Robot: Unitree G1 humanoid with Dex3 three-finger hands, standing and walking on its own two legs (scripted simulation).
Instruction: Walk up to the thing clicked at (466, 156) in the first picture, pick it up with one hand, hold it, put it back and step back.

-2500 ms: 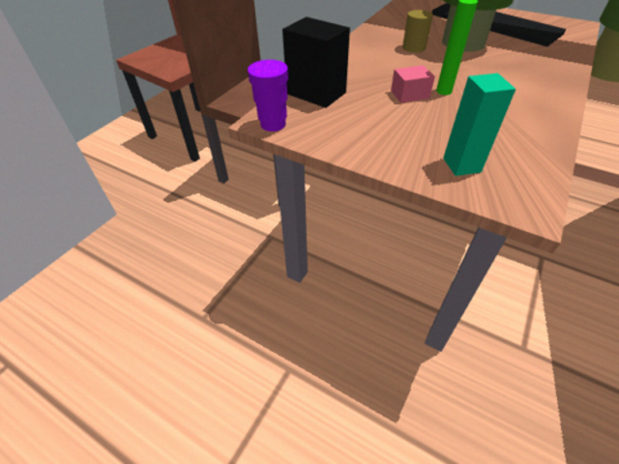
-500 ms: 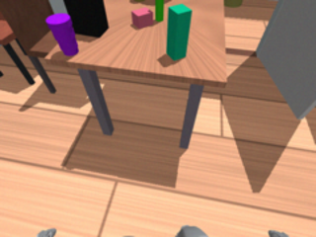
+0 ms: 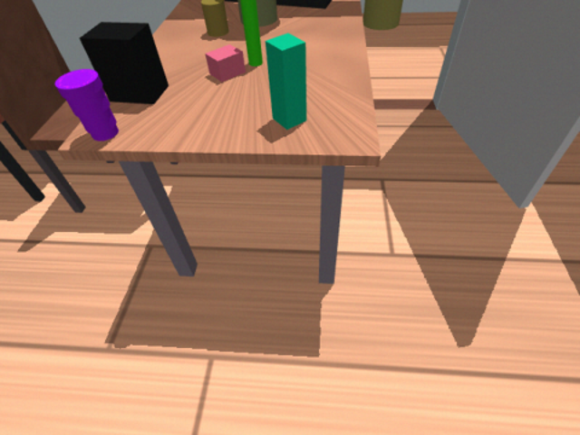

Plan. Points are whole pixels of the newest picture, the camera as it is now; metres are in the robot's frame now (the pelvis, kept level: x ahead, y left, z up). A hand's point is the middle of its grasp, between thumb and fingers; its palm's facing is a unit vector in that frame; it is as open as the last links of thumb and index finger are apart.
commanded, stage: walk up
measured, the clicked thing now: (287, 84) +0.83 +0.03 +0.06
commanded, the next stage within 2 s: stand in 0.98 s
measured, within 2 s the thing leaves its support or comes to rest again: neither
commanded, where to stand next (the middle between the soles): +0.08 +0.02 m, yaw +1 degrees
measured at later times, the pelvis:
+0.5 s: pelvis +0.00 +0.01 +0.02, yaw -2 degrees
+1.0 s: pelvis +0.01 +0.01 +0.02, yaw -3 degrees
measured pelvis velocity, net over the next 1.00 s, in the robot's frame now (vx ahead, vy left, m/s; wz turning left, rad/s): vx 0.01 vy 0.01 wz -0.04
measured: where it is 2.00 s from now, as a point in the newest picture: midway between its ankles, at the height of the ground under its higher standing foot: outside the picture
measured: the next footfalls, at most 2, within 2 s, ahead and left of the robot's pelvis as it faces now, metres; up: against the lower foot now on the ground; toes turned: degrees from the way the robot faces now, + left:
none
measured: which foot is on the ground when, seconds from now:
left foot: down 0.00-1.00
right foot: down 0.00-1.00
